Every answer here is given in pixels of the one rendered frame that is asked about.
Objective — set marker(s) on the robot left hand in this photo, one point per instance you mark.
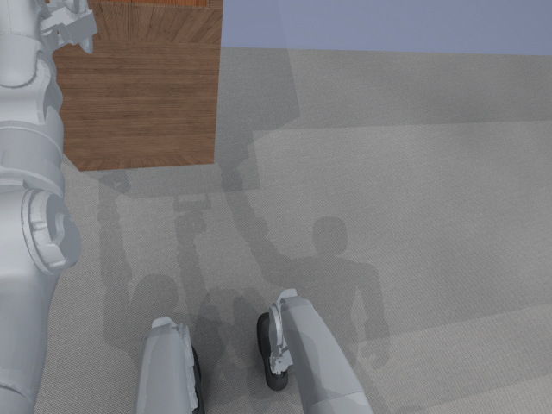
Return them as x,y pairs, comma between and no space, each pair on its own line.
72,18

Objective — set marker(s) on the right robot shin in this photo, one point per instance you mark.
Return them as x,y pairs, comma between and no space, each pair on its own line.
280,358

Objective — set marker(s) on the robot left forearm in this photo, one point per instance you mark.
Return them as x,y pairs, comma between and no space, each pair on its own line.
31,130

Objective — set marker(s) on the left robot upper arm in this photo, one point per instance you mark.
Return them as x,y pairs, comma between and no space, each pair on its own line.
38,240

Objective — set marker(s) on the cabinet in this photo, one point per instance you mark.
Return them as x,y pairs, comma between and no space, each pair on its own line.
147,95

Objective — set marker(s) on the robot right foot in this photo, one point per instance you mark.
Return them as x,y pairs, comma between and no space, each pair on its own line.
276,381

